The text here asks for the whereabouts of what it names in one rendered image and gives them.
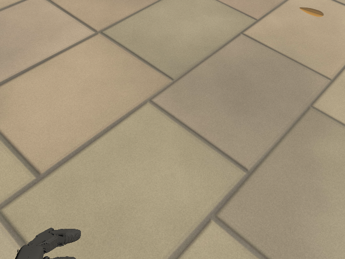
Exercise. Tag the robot left hand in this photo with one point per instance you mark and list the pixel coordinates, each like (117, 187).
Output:
(47, 241)

